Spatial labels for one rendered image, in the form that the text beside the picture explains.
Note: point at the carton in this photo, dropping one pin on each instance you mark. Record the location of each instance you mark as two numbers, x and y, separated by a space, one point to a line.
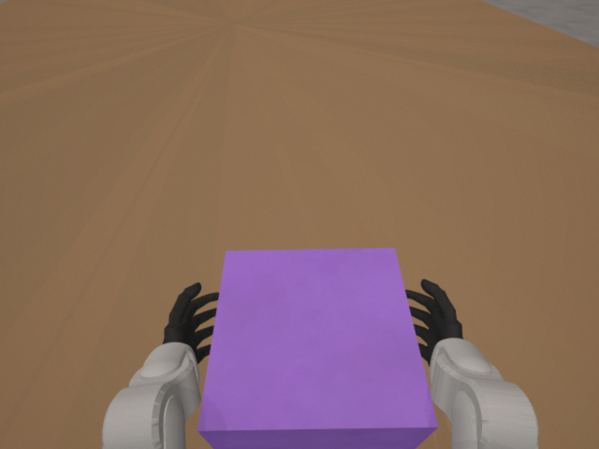
314 349

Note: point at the right robot forearm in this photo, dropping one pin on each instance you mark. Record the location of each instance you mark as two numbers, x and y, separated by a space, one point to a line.
485 411

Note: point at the robot right hand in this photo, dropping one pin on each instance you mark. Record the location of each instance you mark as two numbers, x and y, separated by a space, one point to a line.
442 322

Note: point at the robot left hand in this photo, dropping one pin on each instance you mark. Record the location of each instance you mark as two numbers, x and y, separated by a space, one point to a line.
182 322

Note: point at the left robot forearm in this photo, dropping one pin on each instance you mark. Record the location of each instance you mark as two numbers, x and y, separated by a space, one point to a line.
151 413

